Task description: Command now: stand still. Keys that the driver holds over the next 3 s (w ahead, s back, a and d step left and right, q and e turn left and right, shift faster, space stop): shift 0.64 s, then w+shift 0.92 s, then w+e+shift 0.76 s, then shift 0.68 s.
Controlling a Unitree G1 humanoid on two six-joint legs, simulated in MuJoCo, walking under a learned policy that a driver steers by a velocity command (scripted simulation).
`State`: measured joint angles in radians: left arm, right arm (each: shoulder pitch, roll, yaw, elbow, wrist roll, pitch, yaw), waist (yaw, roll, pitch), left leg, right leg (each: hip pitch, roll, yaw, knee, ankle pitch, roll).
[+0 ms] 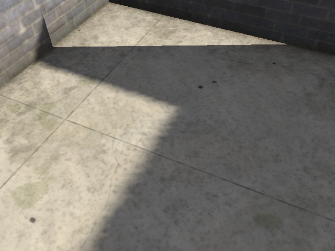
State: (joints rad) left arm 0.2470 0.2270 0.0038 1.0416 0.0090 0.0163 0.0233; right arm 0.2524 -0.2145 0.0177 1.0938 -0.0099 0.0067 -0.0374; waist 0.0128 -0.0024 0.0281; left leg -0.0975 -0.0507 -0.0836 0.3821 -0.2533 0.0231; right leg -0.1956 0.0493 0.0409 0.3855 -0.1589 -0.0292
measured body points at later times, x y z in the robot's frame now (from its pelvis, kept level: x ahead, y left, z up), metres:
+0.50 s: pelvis +0.01 +0.00 +0.00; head +0.02 +0.01 +0.45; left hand +0.01 +0.24 -0.16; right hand +0.00 -0.22 -0.16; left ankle -0.03 +0.11 -0.74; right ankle +0.03 -0.10 -0.74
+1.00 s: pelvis +0.11 -0.05 -0.02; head +0.12 -0.06 +0.43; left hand +0.19 +0.22 -0.14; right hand +0.08 -0.30 -0.17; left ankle -0.02 +0.10 -0.71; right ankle +0.11 -0.13 -0.75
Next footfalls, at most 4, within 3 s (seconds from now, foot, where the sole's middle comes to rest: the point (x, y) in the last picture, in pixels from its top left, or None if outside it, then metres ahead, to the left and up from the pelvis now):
0.94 right None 0.15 -0.14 -0.78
1.42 left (172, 232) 0.61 0.02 -0.78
1.88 right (199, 147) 1.05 -0.12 -0.78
2.30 left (192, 87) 1.52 -0.10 -0.78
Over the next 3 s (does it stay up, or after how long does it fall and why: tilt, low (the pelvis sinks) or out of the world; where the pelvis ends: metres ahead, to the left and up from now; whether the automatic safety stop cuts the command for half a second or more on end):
stays up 1.57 -0.29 -0.01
